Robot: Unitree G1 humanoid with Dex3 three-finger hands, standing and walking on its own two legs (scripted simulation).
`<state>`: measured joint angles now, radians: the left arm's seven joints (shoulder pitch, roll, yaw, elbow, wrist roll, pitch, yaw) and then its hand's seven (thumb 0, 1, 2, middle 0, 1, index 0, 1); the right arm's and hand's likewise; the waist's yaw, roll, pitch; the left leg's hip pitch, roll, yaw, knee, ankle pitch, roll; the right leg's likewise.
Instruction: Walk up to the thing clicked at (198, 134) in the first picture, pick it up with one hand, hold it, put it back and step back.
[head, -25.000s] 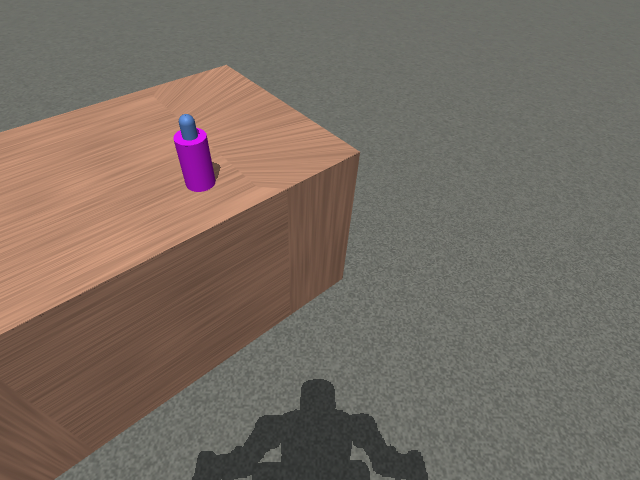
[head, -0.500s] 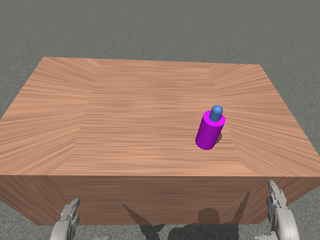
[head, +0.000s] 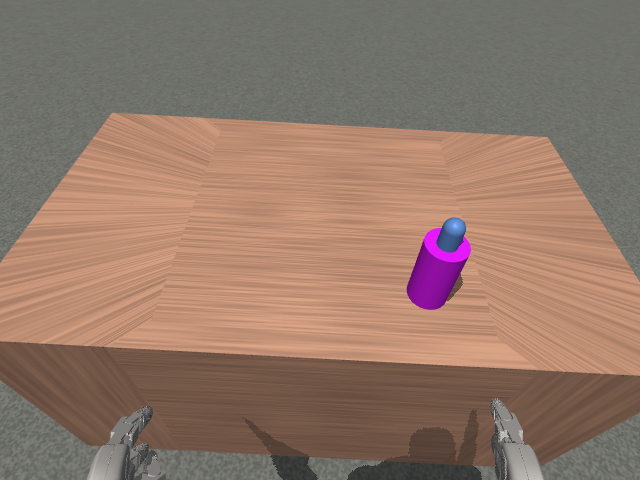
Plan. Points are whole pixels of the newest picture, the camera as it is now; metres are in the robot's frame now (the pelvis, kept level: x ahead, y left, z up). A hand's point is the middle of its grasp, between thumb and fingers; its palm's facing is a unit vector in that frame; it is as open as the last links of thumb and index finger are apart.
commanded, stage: home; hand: right
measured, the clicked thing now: (440, 260) +0.49 -0.22 -0.03
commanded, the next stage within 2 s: none
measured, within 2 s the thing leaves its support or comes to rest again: neither
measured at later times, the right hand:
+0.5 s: hand out of the picture +0.15 -0.17 -0.06, palm faces +0.13 +0.95 -0.27, open 17.5 cm
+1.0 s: hand out of the picture +0.16 -0.18 -0.06, palm faces +0.14 +0.95 -0.27, open 17.5 cm
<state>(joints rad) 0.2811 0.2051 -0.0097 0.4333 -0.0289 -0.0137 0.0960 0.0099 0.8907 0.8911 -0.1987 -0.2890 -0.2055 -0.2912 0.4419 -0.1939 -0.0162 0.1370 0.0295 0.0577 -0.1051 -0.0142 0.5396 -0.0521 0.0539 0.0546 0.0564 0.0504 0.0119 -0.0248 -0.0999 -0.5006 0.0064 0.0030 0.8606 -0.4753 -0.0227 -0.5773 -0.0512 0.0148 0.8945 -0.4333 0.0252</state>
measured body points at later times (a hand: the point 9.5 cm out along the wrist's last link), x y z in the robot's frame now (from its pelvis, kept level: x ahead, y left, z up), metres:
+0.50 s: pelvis -0.02 +0.01 -0.01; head +0.00 +0.01 +0.44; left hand +0.14 +0.25 -0.08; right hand +0.14 -0.22 -0.04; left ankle -0.02 +0.14 -0.70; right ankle +0.01 -0.13 -0.70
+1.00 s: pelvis -0.01 +0.00 -0.01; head +0.01 +0.01 +0.44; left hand +0.15 +0.25 -0.08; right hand +0.15 -0.23 -0.04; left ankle -0.02 +0.14 -0.70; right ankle +0.01 -0.13 -0.70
